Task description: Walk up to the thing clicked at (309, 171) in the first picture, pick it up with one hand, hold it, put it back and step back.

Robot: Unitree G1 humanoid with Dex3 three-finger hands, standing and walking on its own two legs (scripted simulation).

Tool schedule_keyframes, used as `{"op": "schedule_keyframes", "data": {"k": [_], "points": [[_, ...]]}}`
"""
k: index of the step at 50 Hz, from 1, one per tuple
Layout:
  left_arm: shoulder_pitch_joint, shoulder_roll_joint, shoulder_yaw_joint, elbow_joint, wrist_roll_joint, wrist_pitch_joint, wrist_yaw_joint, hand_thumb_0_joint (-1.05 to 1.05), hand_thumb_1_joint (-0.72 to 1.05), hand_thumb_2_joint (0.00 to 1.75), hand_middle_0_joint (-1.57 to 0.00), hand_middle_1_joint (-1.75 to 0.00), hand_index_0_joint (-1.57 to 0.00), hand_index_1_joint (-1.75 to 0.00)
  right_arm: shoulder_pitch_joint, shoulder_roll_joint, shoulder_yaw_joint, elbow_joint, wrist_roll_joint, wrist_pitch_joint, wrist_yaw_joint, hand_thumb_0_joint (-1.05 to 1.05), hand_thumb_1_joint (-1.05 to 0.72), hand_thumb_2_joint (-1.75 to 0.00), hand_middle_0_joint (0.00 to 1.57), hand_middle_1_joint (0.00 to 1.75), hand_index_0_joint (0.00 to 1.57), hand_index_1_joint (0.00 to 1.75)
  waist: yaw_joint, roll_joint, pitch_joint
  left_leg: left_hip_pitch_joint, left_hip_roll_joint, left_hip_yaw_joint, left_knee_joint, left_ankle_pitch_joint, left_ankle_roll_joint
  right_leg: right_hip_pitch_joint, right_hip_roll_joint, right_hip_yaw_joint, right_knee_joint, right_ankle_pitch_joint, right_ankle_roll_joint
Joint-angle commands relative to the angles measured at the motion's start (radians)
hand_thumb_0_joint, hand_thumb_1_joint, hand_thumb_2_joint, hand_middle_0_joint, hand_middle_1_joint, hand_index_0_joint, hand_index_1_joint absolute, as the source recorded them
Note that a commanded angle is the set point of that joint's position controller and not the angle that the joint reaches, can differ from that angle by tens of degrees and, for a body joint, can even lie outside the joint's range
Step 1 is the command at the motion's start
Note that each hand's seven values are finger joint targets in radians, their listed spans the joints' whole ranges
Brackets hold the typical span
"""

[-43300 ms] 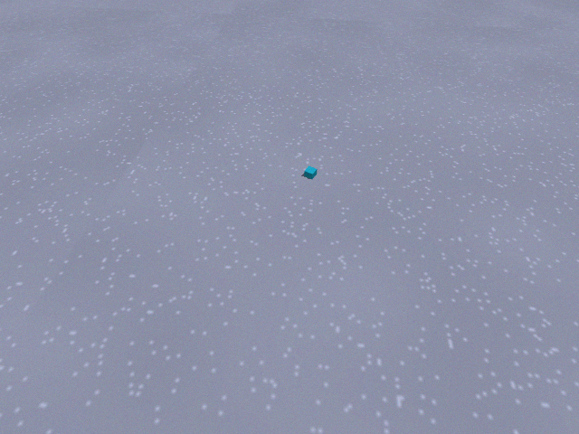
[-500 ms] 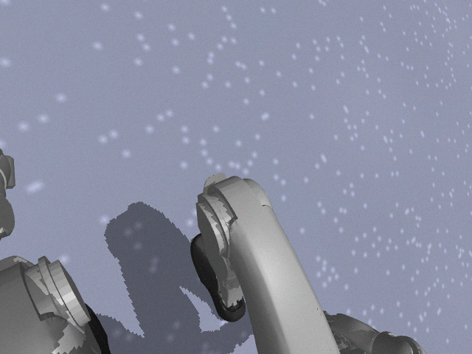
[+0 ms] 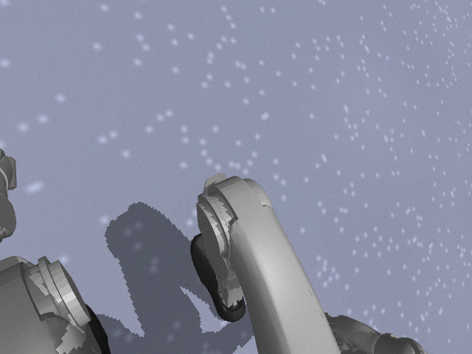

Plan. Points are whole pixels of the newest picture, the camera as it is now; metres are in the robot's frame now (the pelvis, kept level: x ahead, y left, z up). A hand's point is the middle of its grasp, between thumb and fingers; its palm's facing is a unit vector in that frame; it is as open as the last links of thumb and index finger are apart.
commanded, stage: close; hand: left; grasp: from above
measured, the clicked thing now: out of the picture +0.46 +0.26 -0.28
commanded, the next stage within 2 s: settle in 0.12 s
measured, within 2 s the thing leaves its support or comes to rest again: leaves its support in 0.70 s
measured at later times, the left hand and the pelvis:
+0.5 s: hand out of the picture +0.45 +0.24 -0.24, palm faces +0.00 -0.54 -0.84, open 7.7 cm; pelvis +0.00 +0.00 +0.00, yaw +0 degrees
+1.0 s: hand out of the picture +0.46 +0.27 -0.17, palm faces -0.01 -0.50 -0.87, open 7.4 cm; pelvis -0.01 +0.00 +0.02, yaw +0 degrees
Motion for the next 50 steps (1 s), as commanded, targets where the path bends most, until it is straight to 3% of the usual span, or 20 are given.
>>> {"op": "schedule_keyframes", "data": {"k": [1,10,11,17,21,27,33,36,39,43,46,49,50], "points": [[-0.274,0.094,-0.032,-0.081,0.011,-0.011,0.025,0.00,0.65,0.31,-0.97,-0.27,-0.97,-0.27,0.186,-0.320,-0.071,0.027,0.001,0.002,0.002,0.00,-0.88,-0.89,0.20,0.30,0.20,0.30,-0.112,0.412,-0.695,0.439,0.017,0.161,-0.212,0.209,0.098,0.389,0.012,-0.166,-0.228,0.355,-0.055],[-0.265,0.115,-0.032,-0.070,0.029,-0.013,0.016,0.00,0.67,0.32,-0.99,-0.26,-0.99,-0.27,0.189,-0.327,-0.076,0.051,0.009,-0.001,-0.002,0.00,-0.88,-0.89,0.20,0.30,0.20,0.30,-0.106,0.412,-0.704,0.427,0.020,0.162,-0.224,0.199,0.097,0.384,0.021,-0.163,-0.235,0.352,-0.057],[-0.266,0.096,-0.039,-0.079,0.024,-0.013,0.015,0.00,0.66,0.35,-1.00,-0.26,-0.99,-0.27,0.189,-0.324,-0.078,0.041,0.004,-0.003,-0.002,0.00,-0.88,-0.89,0.20,0.30,0.20,0.30,-0.114,0.411,-0.700,0.438,0.016,0.161,-0.215,0.205,0.097,0.390,0.015,-0.162,-0.231,0.354,-0.053],[-0.268,0.105,-0.024,-0.073,0.012,-0.010,0.024,0.00,0.95,0.28,-1.23,-0.24,-1.24,-0.23,0.192,-0.327,-0.078,0.040,0.009,-0.002,0.003,0.00,-0.89,-0.90,0.20,0.30,0.20,0.30,-0.111,0.401,-0.701,0.439,0.017,0.152,-0.216,0.205,0.099,0.392,0.010,-0.168,-0.222,0.353,-0.054],[-0.277,0.112,-0.019,-0.084,0.002,0.000,0.024,0.00,0.88,0.23,-1.16,-0.25,-1.19,-0.23,0.180,-0.328,-0.078,0.041,0.006,0.000,0.005,0.00,-0.89,-0.90,0.20,0.30,0.20,0.30,-0.104,0.392,-0.696,0.416,0.015,0.169,-0.206,0.183,0.104,0.384,0.013,-0.165,-0.236,0.339,-0.052],[-0.306,0.122,-0.003,-0.118,-0.003,0.013,0.025,0.00,0.92,0.26,-1.20,-0.24,-1.22,-0.23,0.198,-0.332,-0.086,0.039,0.016,0.007,0.009,0.00,-0.89,-0.90,0.20,0.30,0.20,0.30,-0.094,0.446,-0.715,0.453,0.025,0.158,-0.231,0.207,0.094,0.387,0.006,-0.160,-0.221,0.360,-0.053],[-0.346,0.165,0.015,-0.211,0.062,0.044,0.022,0.00,0.90,0.20,-1.17,-0.22,-1.20,-0.20,0.220,-0.313,-0.108,0.070,0.024,0.013,0.011,0.00,-0.89,-0.89,0.20,0.30,0.20,0.30,-0.063,0.503,-0.787,0.480,0.032,0.182,-0.248,0.250,0.091,0.429,0.003,-0.136,-0.246,0.427,-0.049],[-0.352,0.125,0.014,-0.237,0.074,0.073,0.018,0.00,0.85,0.16,-1.12,-0.21,-1.16,-0.18,0.266,-0.302,-0.132,0.084,0.031,0.021,0.014,0.00,-0.89,-0.89,0.20,0.30,0.20,0.30,-0.060,0.482,-0.836,0.493,0.037,0.189,-0.261,0.255,0.091,0.445,0.012,-0.127,-0.268,0.438,-0.046],[-0.355,0.081,0.006,-0.255,0.045,0.099,-0.009,0.00,0.81,0.14,-1.09,-0.20,-1.12,-0.17,0.262,-0.292,-0.140,0.085,0.033,0.018,0.019,0.00,-0.89,-0.89,0.20,0.30,0.20,0.30,-0.065,0.452,-0.845,0.492,0.034,0.192,-0.265,0.285,0.088,0.454,0.008,-0.125,-0.266,0.460,-0.035],[-0.343,0.095,0.004,-0.248,0.104,0.127,-0.041,0.00,0.87,0.19,-1.16,-0.19,-1.18,-0.17,0.287,-0.297,-0.165,0.117,0.064,0.024,0.015,0.00,-0.89,-0.89,0.20,0.30,0.20,0.30,-0.038,0.463,-0.859,0.497,0.045,0.174,-0.317,0.258,0.077,0.389,0.018,-0.120,-0.288,0.423,-0.046],[-0.350,0.092,-0.011,-0.241,0.149,0.140,-0.064,0.00,0.90,0.26,-1.19,-0.22,-1.21,-0.20,0.286,-0.280,-0.177,0.139,0.067,0.019,0.008,0.00,-0.88,-0.89,0.20,0.30,0.20,0.30,-0.030,0.446,-0.840,0.471,0.042,0.181,-0.336,0.232,0.075,0.380,0.024,-0.116,-0.305,0.394,-0.043],[-0.354,0.087,-0.007,-0.217,0.195,0.150,-0.058,0.00,0.92,0.32,-1.22,-0.22,-1.23,-0.22,0.337,-0.277,-0.201,0.156,0.077,0.016,0.003,0.00,-0.88,-0.89,0.20,0.30,0.20,0.30,-0.015,0.469,-0.864,0.478,0.053,0.172,-0.366,0.219,0.070,0.363,0.036,-0.105,-0.333,0.380,-0.052],[-0.371,0.073,-0.011,-0.218,0.195,0.155,-0.054,0.00,0.92,0.36,-1.22,-0.25,-1.23,-0.24,0.341,-0.279,-0.210,0.160,0.074,0.012,0.001,0.00,-0.88,-0.89,0.20,0.30,0.20,0.30,-0.021,0.463,-0.853,0.479,0.054,0.165,-0.377,0.204,0.067,0.358,0.034,-0.107,-0.333,0.366,-0.050]]}}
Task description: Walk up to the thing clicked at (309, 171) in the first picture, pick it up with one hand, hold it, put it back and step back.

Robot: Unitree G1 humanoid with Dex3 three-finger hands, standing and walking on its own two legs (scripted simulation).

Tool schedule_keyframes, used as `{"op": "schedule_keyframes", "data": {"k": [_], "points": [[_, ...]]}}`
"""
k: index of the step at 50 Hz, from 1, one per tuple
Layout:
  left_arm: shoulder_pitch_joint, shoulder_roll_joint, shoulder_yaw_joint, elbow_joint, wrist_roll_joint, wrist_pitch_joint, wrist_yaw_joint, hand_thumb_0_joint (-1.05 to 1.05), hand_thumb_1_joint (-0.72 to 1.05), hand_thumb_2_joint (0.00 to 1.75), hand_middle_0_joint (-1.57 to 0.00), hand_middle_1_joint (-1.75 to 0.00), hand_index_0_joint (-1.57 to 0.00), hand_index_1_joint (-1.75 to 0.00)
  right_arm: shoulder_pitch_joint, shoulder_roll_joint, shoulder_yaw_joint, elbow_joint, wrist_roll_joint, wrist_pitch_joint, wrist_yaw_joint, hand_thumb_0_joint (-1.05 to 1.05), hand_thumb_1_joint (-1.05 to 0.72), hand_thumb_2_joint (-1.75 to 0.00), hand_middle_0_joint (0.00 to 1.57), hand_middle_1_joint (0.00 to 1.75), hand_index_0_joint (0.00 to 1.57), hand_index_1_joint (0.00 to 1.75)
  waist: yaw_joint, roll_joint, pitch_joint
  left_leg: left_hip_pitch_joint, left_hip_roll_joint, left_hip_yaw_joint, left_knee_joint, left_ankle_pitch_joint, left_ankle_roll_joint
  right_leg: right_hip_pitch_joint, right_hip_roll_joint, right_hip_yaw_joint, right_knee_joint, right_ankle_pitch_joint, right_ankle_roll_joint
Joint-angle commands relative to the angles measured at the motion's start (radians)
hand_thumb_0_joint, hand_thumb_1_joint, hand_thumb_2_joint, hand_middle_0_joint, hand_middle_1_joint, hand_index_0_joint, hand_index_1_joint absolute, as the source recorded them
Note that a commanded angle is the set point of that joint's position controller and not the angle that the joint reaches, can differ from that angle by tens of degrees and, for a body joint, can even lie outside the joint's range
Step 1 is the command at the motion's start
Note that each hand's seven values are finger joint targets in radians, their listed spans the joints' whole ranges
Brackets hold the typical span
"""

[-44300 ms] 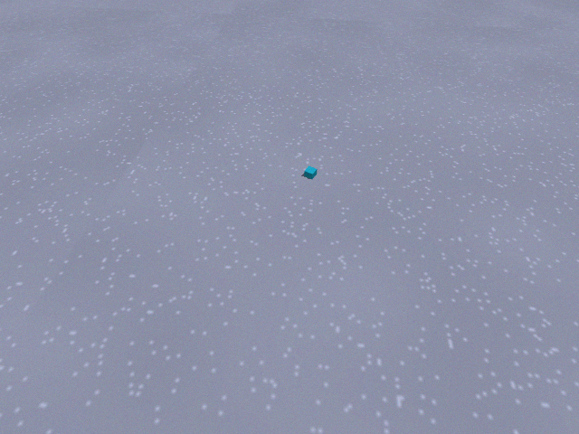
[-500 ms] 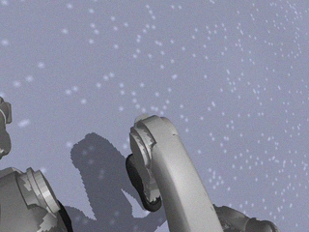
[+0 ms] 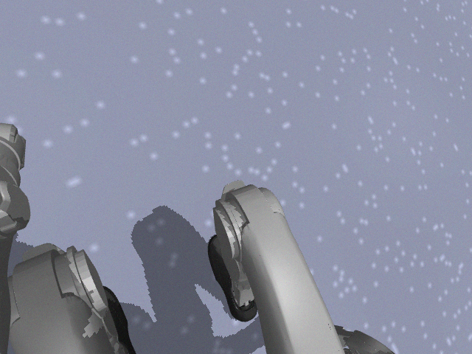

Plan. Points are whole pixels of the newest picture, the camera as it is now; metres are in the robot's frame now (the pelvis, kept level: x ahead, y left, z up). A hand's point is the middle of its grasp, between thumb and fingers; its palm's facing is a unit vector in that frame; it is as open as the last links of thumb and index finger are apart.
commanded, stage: settle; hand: left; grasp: from above
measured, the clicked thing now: out of the picture +0.49 +0.29 -0.24
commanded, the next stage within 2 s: lift in 0.32 s
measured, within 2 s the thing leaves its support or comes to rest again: neither
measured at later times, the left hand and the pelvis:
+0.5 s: hand out of the picture +0.47 +0.27 -0.14, palm faces -0.04 -0.47 -0.88, open 7.6 cm; pelvis -0.01 -0.01 +0.02, yaw +1 degrees
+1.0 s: hand out of the picture +0.42 +0.29 -0.02, palm faces +0.01 -0.48 -0.88, open 7.7 cm; pelvis +0.00 -0.01 +0.07, yaw +6 degrees
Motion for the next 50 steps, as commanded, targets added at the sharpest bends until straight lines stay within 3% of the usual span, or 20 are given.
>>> {"op": "schedule_keyframes", "data": {"k": [1,3,4,5,9,11,18,20,21,22,23,24,25,31,35,37,39,42,45,50], "points": [[-0.337,0.118,-0.042,-0.088,0.040,0.015,0.040,0.00,0.90,0.38,-1.20,-0.25,-1.21,-0.25,0.269,-0.308,-0.101,0.066,0.005,0.001,-0.005,0.00,-0.88,-0.89,0.20,0.30,0.20,0.30,-0.096,0.370,-0.737,0.499,0.016,0.111,-0.276,0.163,0.057,0.390,0.026,-0.142,-0.250,0.306,-0.044],[-0.363,0.122,-0.037,-0.076,0.044,0.019,0.043,0.00,0.87,0.38,-1.20,-0.23,-1.20,-0.23,0.285,-0.296,-0.101,0.082,0.001,-0.006,-0.013,0.00,-0.88,-0.89,0.20,0.30,0.20,0.30,-0.103,0.342,-0.749,0.467,0.016,0.123,-0.273,0.152,0.062,0.408,0.034,-0.124,-0.281,0.288,-0.041],[-0.373,0.156,-0.027,-0.085,0.043,0.018,0.042,0.00,0.86,0.38,-1.19,-0.24,-1.19,-0.25,0.273,-0.294,-0.106,0.100,-0.001,-0.009,-0.017,0.00,-0.89,-0.89,0.20,0.30,0.20,0.30,-0.091,0.344,-0.731,0.441,0.012,0.131,-0.280,0.132,0.063,0.409,0.033,-0.120,-0.289,0.258,-0.038],[-0.358,0.136,-0.018,-0.077,0.029,0.020,0.045,0.00,0.85,0.43,-1.19,-0.24,-1.19,-0.26,0.287,-0.291,-0.109,0.082,-0.003,-0.011,-0.020,0.00,-0.88,-0.89,0.20,0.30,0.20,0.30,-0.098,0.333,-0.726,0.460,0.012,0.124,-0.273,0.138,0.068,0.404,0.029,-0.115,-0.292,0.263,-0.037],[-0.383,0.169,-0.008,-0.056,0.047,0.017,0.037,0.00,0.88,0.41,-1.22,-0.24,-1.22,-0.25,0.291,-0.282,-0.106,0.116,-0.008,-0.014,-0.032,0.00,-0.89,-0.89,0.20,0.30,0.20,0.30,-0.086,0.335,-0.749,0.460,0.018,0.138,-0.291,0.158,0.059,0.425,0.036,-0.109,-0.307,0.272,-0.034],[-0.382,0.210,-0.006,-0.064,0.069,0.020,0.025,0.00,0.85,0.41,-1.19,-0.26,-1.19,-0.27,0.252,-0.276,-0.110,0.133,-0.012,-0.017,-0.039,0.00,-0.89,-0.89,0.20,0.30,0.20,0.30,-0.076,0.347,-0.716,0.445,0.013,0.144,-0.294,0.126,0.065,0.397,0.031,-0.104,-0.319,0.222,-0.034],[-0.350,0.220,-0.017,-0.065,0.121,0.027,-0.005,0.00,0.82,0.38,-1.17,-0.25,-1.17,-0.25,0.259,-0.260,-0.129,0.132,-0.006,-0.021,-0.057,0.00,-0.89,-0.89,0.20,0.30,0.20,0.30,-0.048,0.366,-0.766,0.484,0.019,0.146,-0.325,0.125,0.062,0.405,0.037,-0.102,-0.331,0.200,-0.040],[-0.356,0.201,-0.016,-0.076,0.106,0.028,-0.012,0.00,0.84,0.37,-1.19,-0.29,-1.19,-0.29,0.264,-0.259,-0.138,0.139,-0.007,-0.023,-0.065,0.00,-0.91,-0.90,0.20,0.30,0.20,0.30,-0.049,0.359,-0.788,0.502,0.023,0.147,-0.337,0.136,0.058,0.415,0.038,-0.107,-0.329,0.212,-0.039],[-0.350,0.192,-0.017,-0.090,0.103,0.029,-0.017,0.00,0.76,0.43,-1.11,-0.31,-1.11,-0.29,0.264,-0.249,-0.140,0.138,-0.009,-0.025,-0.067,0.00,-0.87,-0.88,0.20,0.30,0.20,0.30,-0.052,0.360,-0.784,0.496,0.019,0.151,-0.333,0.143,0.062,0.416,0.035,-0.103,-0.332,0.218,-0.038],[-0.350,0.179,-0.014,-0.081,0.104,0.032,-0.018,0.00,0.81,0.36,-1.17,-0.29,-1.18,-0.29,0.303,-0.254,-0.144,0.140,-0.001,-0.026,-0.068,0.00,-0.91,-0.90,0.20,0.30,0.20,0.30,-0.045,0.369,-0.820,0.507,0.024,0.150,-0.337,0.158,0.062,0.424,0.040,-0.094,-0.336,0.238,-0.042],[-0.346,0.166,-0.023,-0.089,0.095,0.039,-0.026,0.00,0.75,0.44,-1.09,-0.31,-1.10,-0.31,0.286,-0.246,-0.145,0.141,-0.002,-0.025,-0.069,0.00,-0.87,-0.88,0.20,0.30,0.20,0.30,-0.042,0.362,-0.820,0.508,0.022,0.152,-0.341,0.157,0.061,0.427,0.036,-0.098,-0.331,0.238,-0.040],[-0.350,0.168,-0.014,-0.099,0.091,0.037,-0.031,0.00,0.79,0.40,-1.17,-0.31,-1.17,-0.31,0.310,-0.244,-0.145,0.134,0.003,-0.024,-0.071,0.00,-0.91,-0.90,0.20,0.30,0.20,0.30,-0.036,0.372,-0.849,0.504,0.024,0.162,-0.332,0.181,0.063,0.445,0.043,-0.084,-0.336,0.264,-0.041],[-0.365,0.155,-0.020,-0.104,0.085,0.041,-0.033,0.00,0.86,0.48,-1.20,-0.38,-1.20,-0.38,0.312,-0.241,-0.147,0.141,0.003,-0.024,-0.075,0.00,-0.90,-0.90,0.20,0.30,0.20,0.30,-0.037,0.360,-0.859,0.490,0.022,0.169,-0.328,0.182,0.064,0.455,0.043,-0.076,-0.343,0.262,-0.040],[-0.352,0.162,-0.019,-0.186,0.125,0.062,-0.070,0.00,0.93,0.56,-1.24,-0.45,-1.24,-0.44,0.289,-0.219,-0.177,0.139,0.018,-0.016,-0.094,0.00,-0.90,-0.90,0.20,0.30,0.20,0.30,0.013,0.387,-0.920,0.541,0.017,0.192,-0.351,0.187,0.058,0.443,0.032,-0.068,-0.341,0.257,-0.046],[-0.286,0.124,-0.015,-0.232,0.143,0.078,-0.098,0.00,0.87,0.58,-1.22,-0.44,-1.22,-0.44,0.297,-0.205,-0.207,0.124,0.043,-0.006,-0.106,0.00,-0.90,-0.90,0.20,0.30,0.20,0.30,0.064,0.404,-1.014,0.592,0.018,0.206,-0.372,0.224,0.054,0.446,0.032,-0.053,-0.345,0.292,-0.058],[-0.258,0.072,-0.033,-0.252,0.146,0.086,-0.111,0.00,0.88,0.62,-1.22,-0.46,-1.22,-0.47,0.290,-0.193,-0.224,0.128,0.052,0.004,-0.115,0.00,-0.90,-0.90,0.20,0.30,0.20,0.30,0.075,0.396,-1.011,0.600,0.018,0.206,-0.393,0.217,0.054,0.421,0.028,-0.050,-0.351,0.288,-0.063],[-0.231,0.013,-0.049,-0.266,0.139,0.094,-0.123,0.00,0.89,0.64,-1.22,-0.47,-1.22,-0.48,0.294,-0.187,-0.245,0.112,0.070,0.012,-0.125,0.00,-0.89,-0.90,0.20,0.30,0.20,0.30,0.086,0.369,-1.029,0.620,0.018,0.203,-0.421,0.200,0.053,0.396,0.028,-0.041,-0.373,0.265,-0.070],[-0.254,-0.055,-0.078,-0.321,0.085,0.102,-0.142,0.00,0.90,0.67,-1.22,-0.51,-1.22,-0.51,0.303,-0.169,-0.257,0.120,0.079,0.023,-0.153,0.00,-0.89,-0.89,0.20,0.30,0.20,0.30,0.076,0.297,-0.992,0.626,0.014,0.208,-0.467,0.157,0.056,0.400,0.029,-0.029,-0.424,0.213,-0.067],[-0.226,-0.065,-0.078,-0.355,0.067,0.120,-0.144,0.00,0.93,0.67,-1.23,-0.51,-1.24,-0.51,0.302,-0.166,-0.274,0.113,0.094,0.034,-0.181,0.00,-0.89,-0.89,0.20,0.30,0.20,0.30,0.114,0.268,-1.023,0.635,0.008,0.224,-0.504,0.123,0.057,0.421,0.025,0.000,-0.472,0.155,-0.070],[-0.209,-0.082,-0.087,-0.424,0.059,0.156,-0.167,0.00,0.87,0.72,-1.20,-0.51,-1.19,-0.52,0.279,-0.152,-0.270,0.066,0.113,0.050,-0.240,0.00,-0.88,-0.89,0.20,0.30,0.20,0.30,0.143,0.198,-1.068,0.694,0.009,0.245,-0.560,0.176,0.058,0.541,0.018,0.027,-0.550,0.206,-0.060]]}}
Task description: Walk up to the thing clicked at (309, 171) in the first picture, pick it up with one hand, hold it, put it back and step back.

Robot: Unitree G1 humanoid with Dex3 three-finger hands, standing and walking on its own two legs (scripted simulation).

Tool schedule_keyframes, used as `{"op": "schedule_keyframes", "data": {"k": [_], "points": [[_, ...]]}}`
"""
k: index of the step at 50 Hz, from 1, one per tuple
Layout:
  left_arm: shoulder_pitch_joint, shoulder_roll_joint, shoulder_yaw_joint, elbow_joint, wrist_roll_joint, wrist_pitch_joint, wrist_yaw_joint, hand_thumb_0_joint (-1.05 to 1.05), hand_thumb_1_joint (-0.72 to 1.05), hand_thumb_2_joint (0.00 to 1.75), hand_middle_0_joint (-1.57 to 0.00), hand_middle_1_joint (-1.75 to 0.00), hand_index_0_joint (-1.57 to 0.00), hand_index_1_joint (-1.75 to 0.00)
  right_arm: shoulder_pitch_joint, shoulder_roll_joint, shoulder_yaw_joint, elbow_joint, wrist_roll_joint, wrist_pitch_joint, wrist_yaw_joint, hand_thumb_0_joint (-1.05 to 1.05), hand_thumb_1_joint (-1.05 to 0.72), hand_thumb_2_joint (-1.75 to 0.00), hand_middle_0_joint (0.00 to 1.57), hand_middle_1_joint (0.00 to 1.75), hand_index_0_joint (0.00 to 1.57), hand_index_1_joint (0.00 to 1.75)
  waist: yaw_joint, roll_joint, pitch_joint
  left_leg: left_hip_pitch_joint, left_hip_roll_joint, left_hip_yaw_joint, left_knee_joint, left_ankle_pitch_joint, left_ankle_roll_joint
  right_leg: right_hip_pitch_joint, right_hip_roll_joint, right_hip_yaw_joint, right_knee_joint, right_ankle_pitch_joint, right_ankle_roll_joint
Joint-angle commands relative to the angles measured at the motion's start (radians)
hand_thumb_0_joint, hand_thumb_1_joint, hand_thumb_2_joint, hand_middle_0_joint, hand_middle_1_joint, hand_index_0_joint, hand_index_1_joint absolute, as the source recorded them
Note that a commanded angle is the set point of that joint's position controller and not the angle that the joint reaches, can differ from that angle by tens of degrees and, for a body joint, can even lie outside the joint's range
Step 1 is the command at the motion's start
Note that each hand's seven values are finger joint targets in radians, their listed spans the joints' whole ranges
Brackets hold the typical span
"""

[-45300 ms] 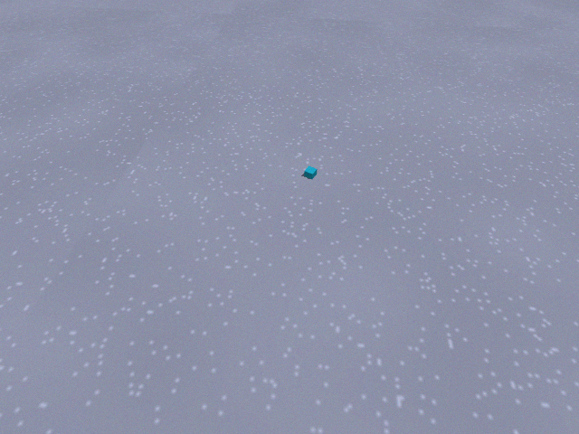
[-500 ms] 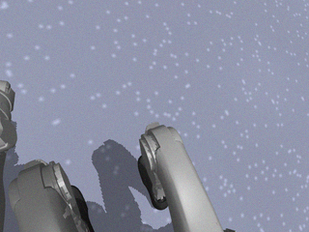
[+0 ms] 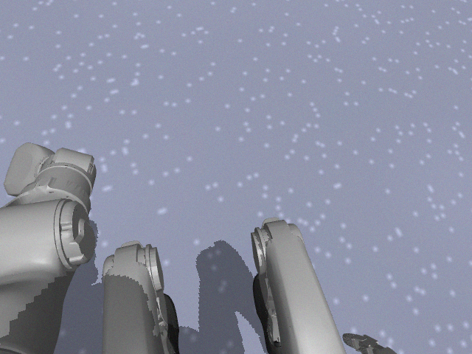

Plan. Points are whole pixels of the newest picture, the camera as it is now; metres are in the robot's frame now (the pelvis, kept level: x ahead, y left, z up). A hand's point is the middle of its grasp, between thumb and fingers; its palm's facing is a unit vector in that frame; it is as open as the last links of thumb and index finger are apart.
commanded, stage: lift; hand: left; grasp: from above
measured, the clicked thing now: (65, 178) +0.47 +0.27 -0.14
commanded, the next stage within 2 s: hold in 1.22 s
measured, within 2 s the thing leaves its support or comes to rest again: neither
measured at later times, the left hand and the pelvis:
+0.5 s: hand out of the picture +0.38 +0.24 +0.11, palm faces -0.14 -0.43 -0.89, open 7.9 cm; pelvis +0.02 -0.01 +0.18, yaw +2 degrees
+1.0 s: hand out of the picture +0.37 +0.23 +0.23, palm faces -0.11 -0.46 -0.88, open 7.7 cm; pelvis +0.05 -0.01 +0.29, yaw +3 degrees
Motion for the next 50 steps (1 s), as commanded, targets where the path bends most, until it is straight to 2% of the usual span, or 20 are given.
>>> {"op": "schedule_keyframes", "data": {"k": [1,5,8,10,11,13,17,18,21,22,24,25,30,34,37,39,40,44,46,50], "points": [[-0.373,0.170,-0.074,-0.191,0.037,0.026,0.018,0.00,0.84,0.74,-1.17,-0.54,-1.16,-0.55,0.211,-0.216,-0.058,-0.015,0.025,0.004,-0.052,0.00,-0.88,-0.89,0.20,0.30,0.20,0.30,-0.036,0.098,-0.707,0.535,-0.036,0.091,-0.296,0.133,0.045,0.446,0.023,-0.074,-0.369,0.175,-0.037],[-0.311,0.145,-0.118,-0.259,0.058,0.057,-0.022,0.00,0.77,0.74,-1.11,-0.55,-1.10,-0.56,0.193,-0.200,-0.057,-0.016,0.040,-0.002,-0.096,0.00,-0.89,-0.90,0.20,0.30,0.20,0.30,-0.020,0.047,-0.694,0.576,-0.037,0.093,-0.367,0.111,0.048,0.530,0.026,-0.053,-0.457,0.127,-0.035],[-0.217,0.141,-0.127,-0.296,0.074,0.087,-0.042,0.00,0.74,0.73,-1.10,-0.55,-1.09,-0.56,0.165,-0.198,-0.058,-0.056,0.056,-0.012,-0.130,0.00,-0.89,-0.90,0.20,0.30,0.20,0.30,0.010,0.022,-0.694,0.622,-0.039,0.095,-0.432,0.113,0.048,0.614,0.024,-0.036,-0.524,0.107,-0.032],[-0.141,0.087,-0.160,-0.303,0.059,0.110,-0.065,0.00,0.71,0.70,-1.08,-0.51,-1.07,-0.53,0.130,-0.200,-0.066,-0.072,0.067,-0.018,-0.154,0.00,-0.89,-0.90,0.20,0.30,0.20,0.30,0.013,-0.004,-0.663,0.670,-0.039,0.081,-0.500,0.098,0.045,0.634,0.026,-0.040,-0.576,0.083,-0.033],[-0.171,0.087,-0.176,-0.375,0.060,0.110,-0.075,0.00,0.68,0.68,-1.06,-0.51,-1.05,-0.53,0.150,-0.174,-0.054,-0.040,0.071,-0.020,-0.162,0.00,-0.89,-0.90,0.20,0.30,0.20,0.30,0.022,0.001,-0.651,0.674,-0.036,0.087,-0.517,0.084,0.044,0.664,0.032,-0.025,-0.611,0.052,-0.031],[-0.122,0.044,-0.201,-0.396,0.050,0.128,-0.088,0.00,0.65,0.65,-1.03,-0.52,-1.02,-0.53,0.109,-0.176,-0.057,-0.083,0.083,-0.032,-0.185,0.00,-0.89,-0.90,0.20,0.30,0.20,0.30,0.031,-0.001,-0.645,0.728,-0.037,0.093,-0.563,0.097,0.041,0.724,0.031,-0.008,-0.665,0.053,-0.029],[-0.081,0.027,-0.248,-0.507,0.060,0.146,-0.096,0.00,0.61,0.63,-1.00,-0.51,-0.99,-0.53,0.089,-0.166,-0.049,-0.075,0.101,-0.047,-0.222,0.00,-0.89,-0.90,0.20,0.30,0.20,0.30,0.036,-0.004,-0.604,0.855,-0.031,0.081,-0.688,0.104,0.036,0.819,0.036,-0.007,-0.764,0.058,-0.032],[-0.076,0.047,-0.238,-0.513,0.064,0.151,-0.089,0.00,0.59,0.61,-0.98,-0.51,-0.97,-0.52,0.085,-0.175,-0.052,-0.080,0.103,-0.050,-0.231,0.00,-0.89,-0.90,0.20,0.30,0.20,0.30,0.044,0.004,-0.595,0.893,-0.029,0.074,-0.724,0.100,0.034,0.831,0.036,-0.016,-0.784,0.061,-0.035],[-0.059,0.019,-0.250,-0.496,0.063,0.162,-0.073,0.00,0.59,0.59,-0.99,-0.49,-0.98,-0.50,0.073,-0.166,-0.050,-0.066,0.109,-0.060,-0.248,0.00,-0.89,-0.90,0.20,0.30,0.20,0.30,0.045,-0.001,-0.546,1.014,-0.020,0.058,-0.823,0.117,0.029,0.883,0.037,-0.033,-0.846,0.099,-0.041],[-0.054,-0.014,-0.259,-0.473,0.058,0.164,-0.069,0.00,0.62,0.57,-1.00,-0.48,-1.00,-0.49,0.075,-0.155,-0.047,-0.052,0.108,-0.065,-0.251,0.00,-0.89,-0.90,0.20,0.30,0.20,0.30,0.046,0.006,-0.508,1.030,-0.018,0.061,-0.848,0.115,0.028,0.893,0.035,-0.031,-0.865,0.104,-0.043],[-0.036,-0.012,-0.241,-0.419,0.048,0.166,-0.050,0.00,0.64,0.58,-1.02,-0.48,-1.02,-0.49,0.063,-0.147,-0.049,-0.041,0.107,-0.074,-0.257,0.00,-0.89,-0.90,0.20,0.30,0.20,0.30,0.058,0.001,-0.467,1.077,-0.014,0.061,-0.893,0.119,0.027,0.927,0.034,-0.030,-0.912,0.106,-0.045],[-0.058,-0.042,-0.255,-0.426,0.047,0.163,-0.047,0.00,0.67,0.56,-1.04,-0.47,-1.03,-0.47,0.063,-0.130,-0.037,-0.028,0.108,-0.080,-0.258,0.00,-0.88,-0.90,0.20,0.30,0.20,0.30,0.049,0.001,-0.457,1.081,-0.018,0.071,-0.900,0.130,0.030,0.957,0.031,-0.015,-0.935,0.110,-0.045],[-0.049,-0.057,-0.225,-0.296,0.033,0.180,-0.012,0.00,0.74,0.54,-1.09,-0.42,-1.09,-0.43,0.053,-0.108,-0.036,-0.020,0.102,-0.092,-0.263,0.00,-0.88,-0.90,0.20,0.30,0.20,0.30,0.066,-0.003,-0.371,1.130,-0.024,0.099,-0.968,0.189,0.031,1.053,0.025,-0.001,-1.036,0.158,-0.040],[-0.025,-0.091,-0.242,-0.287,0.023,0.188,-0.005,0.00,0.73,0.49,-1.08,-0.43,-1.08,-0.43,0.045,-0.088,-0.037,-0.016,0.094,-0.090,-0.251,0.00,-0.88,-0.90,0.20,0.30,0.20,0.30,0.073,-0.018,-0.344,1.173,-0.036,0.115,-1.022,0.226,0.031,1.144,0.027,0.007,-1.117,0.167,-0.035],[0.002,-0.111,-0.248,-0.322,0.011,0.195,-0.001,0.00,0.75,0.43,-1.06,-0.44,-1.08,-0.42,0.054,-0.085,-0.045,-0.035,0.089,-0.085,-0.242,0.00,-0.88,-0.90,0.20,0.30,0.20,0.30,0.075,-0.048,-0.378,1.212,-0.040,0.128,-1.041,0.305,0.032,1.233,0.023,0.014,-1.150,0.260,-0.027],[-0.001,-0.080,-0.238,-0.373,0.004,0.195,0.007,0.00,0.70,0.44,-1.02,-0.46,-1.04,-0.45,0.062,-0.092,-0.049,-0.046,0.084,-0.078,-0.240,0.00,-0.89,-0.90,0.20,0.30,0.20,0.30,0.081,-0.047,-0.394,1.257,-0.043,0.131,-1.078,0.347,0.031,1.290,0.023,0.007,-1.172,0.318,-0.024],[0.006,-0.098,-0.254,-0.394,-0.003,0.200,0.007,0.00,0.72,0.44,-1.04,-0.47,-1.05,-0.46,0.064,-0.088,-0.049,-0.039,0.083,-0.072,-0.235,0.00,-0.89,-0.90,0.20,0.30,0.20,0.30,0.083,-0.050,-0.396,1.259,-0.045,0.134,-1.081,0.360,0.034,1.311,0.025,0.015,-1.188,0.333,-0.021],[-0.006,-0.088,-0.251,-0.487,-0.033,0.207,0.011,0.00,0.79,0.48,-1.08,-0.51,-1.10,-0.49,0.058,-0.096,-0.053,-0.057,0.077,-0.058,-0.234,0.00,-0.89,-0.90,0.20,0.30,0.20,0.30,0.098,-0.050,-0.436,1.357,-0.046,0.136,-1.152,0.402,0.031,1.399,0.028,0.006,-1.235,0.377,-0.024],[0.008,-0.065,-0.245,-0.479,-0.031,0.224,0.011,0.00,0.81,0.50,-1.09,-0.51,-1.11,-0.50,0.068,-0.105,-0.054,-0.058,0.082,-0.051,-0.236,0.00,-0.89,-0.90,0.20,0.30,0.20,0.30,0.095,-0.071,-0.430,1.388,-0.045,0.138,-1.180,0.418,0.031,1.431,0.027,0.005,-1.253,0.402,-0.020],[0.003,-0.086,-0.249,-0.487,-0.051,0.252,-0.003,0.00,0.82,0.48,-1.09,-0.52,-1.11,-0.50,0.068,-0.104,-0.050,-0.056,0.086,-0.043,-0.239,0.00,-0.89,-0.90,0.20,0.30,0.20,0.30,0.104,-0.075,-0.405,1.435,-0.050,0.138,-1.240,0.434,0.031,1.473,0.026,-0.001,-1.300,0.418,-0.021]]}}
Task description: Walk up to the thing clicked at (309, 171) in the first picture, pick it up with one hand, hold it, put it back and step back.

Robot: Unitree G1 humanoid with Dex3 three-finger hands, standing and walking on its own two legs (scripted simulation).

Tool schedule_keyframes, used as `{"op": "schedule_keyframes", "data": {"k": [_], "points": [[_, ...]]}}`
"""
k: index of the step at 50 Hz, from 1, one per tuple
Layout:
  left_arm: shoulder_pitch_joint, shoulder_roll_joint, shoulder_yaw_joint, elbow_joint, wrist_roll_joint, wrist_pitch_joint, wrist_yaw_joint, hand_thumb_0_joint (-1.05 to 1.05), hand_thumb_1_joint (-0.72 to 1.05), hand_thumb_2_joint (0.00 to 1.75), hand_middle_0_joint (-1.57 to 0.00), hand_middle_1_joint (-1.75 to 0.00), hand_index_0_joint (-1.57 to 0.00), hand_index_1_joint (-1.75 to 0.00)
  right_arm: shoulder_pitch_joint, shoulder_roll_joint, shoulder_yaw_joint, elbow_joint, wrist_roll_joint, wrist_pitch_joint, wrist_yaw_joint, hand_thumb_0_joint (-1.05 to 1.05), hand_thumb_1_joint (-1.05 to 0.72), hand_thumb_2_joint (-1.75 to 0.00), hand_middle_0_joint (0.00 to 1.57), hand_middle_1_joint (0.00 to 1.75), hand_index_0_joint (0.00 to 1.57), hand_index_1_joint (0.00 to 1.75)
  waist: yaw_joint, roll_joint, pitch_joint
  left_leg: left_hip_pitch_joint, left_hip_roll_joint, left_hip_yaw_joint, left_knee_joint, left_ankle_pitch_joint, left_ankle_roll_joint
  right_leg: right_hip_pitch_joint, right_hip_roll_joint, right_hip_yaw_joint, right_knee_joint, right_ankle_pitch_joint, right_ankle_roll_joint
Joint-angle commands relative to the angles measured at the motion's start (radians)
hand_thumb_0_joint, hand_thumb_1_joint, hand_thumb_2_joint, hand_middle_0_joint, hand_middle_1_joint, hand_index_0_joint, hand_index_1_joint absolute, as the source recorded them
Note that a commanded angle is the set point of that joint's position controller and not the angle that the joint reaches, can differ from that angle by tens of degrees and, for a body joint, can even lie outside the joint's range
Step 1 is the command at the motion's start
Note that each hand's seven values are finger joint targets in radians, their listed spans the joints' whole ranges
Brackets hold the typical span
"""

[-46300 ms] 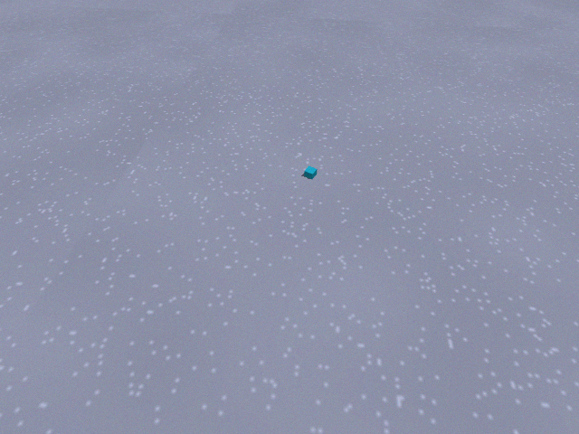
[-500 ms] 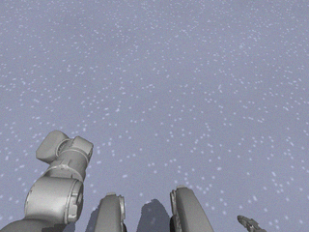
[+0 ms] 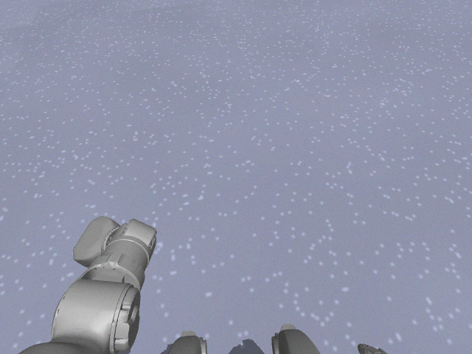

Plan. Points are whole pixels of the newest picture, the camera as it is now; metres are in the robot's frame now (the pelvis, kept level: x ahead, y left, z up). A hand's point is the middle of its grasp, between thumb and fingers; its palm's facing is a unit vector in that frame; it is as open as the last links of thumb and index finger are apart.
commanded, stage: lift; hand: left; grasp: from above
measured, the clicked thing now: (119, 253) +0.35 +0.25 -0.11
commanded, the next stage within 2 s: hold in 0.22 s
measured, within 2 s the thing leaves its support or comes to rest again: neither
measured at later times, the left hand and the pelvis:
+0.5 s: hand (98, 237) +0.35 +0.25 -0.01, palm faces -0.15 -0.43 -0.89, open 7.7 cm; pelvis +0.03 +0.01 +0.05, yaw +1 degrees
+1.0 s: hand (103, 228) +0.35 +0.23 +0.02, palm faces -0.12 -0.43 -0.90, open 7.7 cm; pelvis +0.04 +0.00 +0.06, yaw +1 degrees
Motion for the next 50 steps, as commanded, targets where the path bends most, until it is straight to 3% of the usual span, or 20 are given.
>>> {"op": "schedule_keyframes", "data": {"k": [1,8,15,19,20,22,28,31,39,45,50], "points": [[-0.415,0.213,-0.024,-0.151,0.041,0.028,0.032,0.00,0.82,0.48,-1.08,-0.52,-1.11,-0.50,0.019,-0.160,-0.044,-0.081,0.016,-0.026,-0.011,0.00,-0.89,-0.90,0.20,0.30,0.20,0.30,-0.016,-0.065,-0.389,0.263,-0.074,0.057,-0.172,0.215,0.041,0.313,0.036,0.010,-0.264,0.219,0.013],[-0.364,0.157,-0.052,-0.078,0.069,0.050,0.002,0.00,0.84,0.49,-1.10,-0.52,-1.11,-0.51,0.032,-0.156,-0.046,-0.083,0.024,-0.026,-0.004,0.00,-0.89,-0.90,0.20,0.30,0.20,0.30,-0.003,-0.064,-0.292,0.333,-0.081,0.052,-0.274,0.233,0.039,0.359,0.033,-0.014,-0.324,0.247,0.009],[-0.363,0.149,-0.065,-0.118,0.088,0.044,-0.002,0.00,0.82,0.48,-1.08,-0.54,-1.09,-0.52,0.031,-0.165,-0.047,-0.100,0.025,-0.021,0.001,0.00,-0.89,-0.90,0.20,0.30,0.20,0.30,0.000,-0.046,-0.310,0.444,-0.080,0.050,-0.338,0.310,0.038,0.427,0.032,-0.028,-0.350,0.335,-0.001],[-0.377,0.122,-0.092,-0.140,0.100,0.034,0.004,0.00,0.72,0.47,-1.03,-0.50,-1.03,-0.50,0.018,-0.164,-0.040,-0.104,0.025,-0.020,0.001,0.00,-0.89,-0.90,0.20,0.30,0.20,0.30,-0.001,-0.042,-0.281,0.490,-0.073,0.036,-0.379,0.293,0.034,0.437,0.033,-0.036,-0.367,0.311,-0.003],[-0.384,0.134,-0.085,-0.141,0.101,0.030,0.010,0.00,0.75,0.47,-1.04,-0.51,-1.04,-0.50,0.010,-0.165,-0.042,-0.103,0.023,-0.019,0.002,0.00,-0.89,-0.90,0.20,0.30,0.20,0.30,0.012,-0.030,-0.275,0.485,-0.075,0.039,-0.383,0.294,0.033,0.441,0.032,-0.035,-0.368,0.311,-0.005],[-0.375,0.101,-0.101,-0.152,0.094,0.027,0.018,0.00,0.74,0.49,-1.04,-0.51,-1.04,-0.51,0.007,-0.161,-0.040,-0.107,0.021,-0.018,0.002,0.00,-0.89,-0.90,0.20,0.30,0.20,0.30,0.002,-0.037,-0.279,0.510,-0.075,0.040,-0.388,0.312,0.033,0.458,0.034,-0.037,-0.372,0.332,-0.005],[-0.372,0.108,-0.079,-0.147,0.070,0.036,0.043,0.00,0.74,0.56,-1.04,-0.54,-1.03,-0.55,-0.011,-0.167,-0.048,-0.107,0.012,-0.007,0.007,0.00,-0.89,-0.90,0.20,0.30,0.20,0.30,0.012,-0.051,-0.277,0.525,-0.078,0.049,-0.382,0.378,0.031,0.495,0.033,-0.034,-0.367,0.410,-0.001],[-0.375,0.100,-0.081,-0.167,0.070,0.040,0.047,0.00,0.72,0.56,-1.04,-0.52,-1.03,-0.54,-0.012,-0.167,-0.047,-0.117,0.012,-0.002,0.011,0.00,-0.89,-0.90,0.20,0.30,0.20,0.30,0.004,-0.076,-0.302,0.546,-0.079,0.052,-0.381,0.410,0.034,0.519,0.034,-0.033,-0.372,0.459,0.003],[-0.353,0.121,-0.059,-0.156,0.072,0.069,0.047,0.00,0.71,0.52,-1.03,-0.50,-1.02,-0.52,-0.033,-0.170,-0.060,-0.131,0.014,0.017,0.024,0.00,-0.90,-0.90,0.20,0.30,0.20,0.30,0.020,-0.111,-0.319,0.527,-0.095,0.072,-0.371,0.427,0.041,0.584,0.020,-0.009,-0.390,0.598,0.020],[-0.342,0.116,-0.067,-0.166,0.075,0.076,0.034,0.00,0.68,0.48,-1.02,-0.45,-1.00,-0.48,-0.048,-0.167,-0.057,-0.145,0.015,0.025,0.024,0.00,-0.90,-0.90,0.20,0.30,0.20,0.30,0.024,-0.105,-0.284,0.540,-0.089,0.068,-0.406,0.420,0.040,0.581,0.025,-0.021,-0.405,0.529,0.014],[-0.352,0.113,-0.084,-0.200,0.077,0.079,0.033,0.00,0.70,0.45,-1.03,-0.46,-1.01,-0.47,-0.080,-0.164,-0.047,-0.151,0.019,0.018,0.018,0.00,-0.90,-0.90,0.20,0.30,0.20,0.30,0.035,-0.075,-0.236,0.547,-0.086,0.070,-0.443,0.343,0.042,0.563,0.027,-0.018,-0.443,0.396,0.010]]}}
